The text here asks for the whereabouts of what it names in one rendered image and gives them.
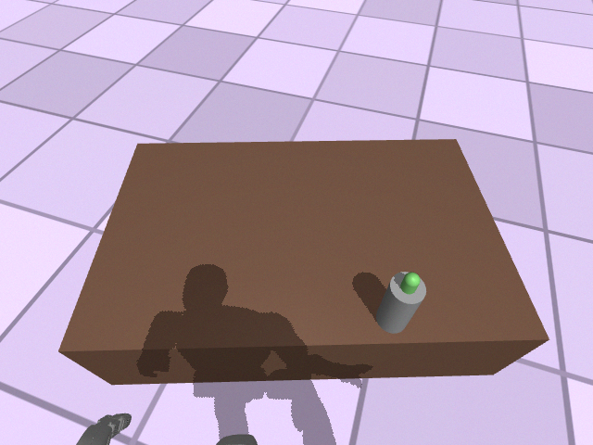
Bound bottle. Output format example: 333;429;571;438
376;272;426;334

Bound left robot hand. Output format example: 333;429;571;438
76;413;132;445

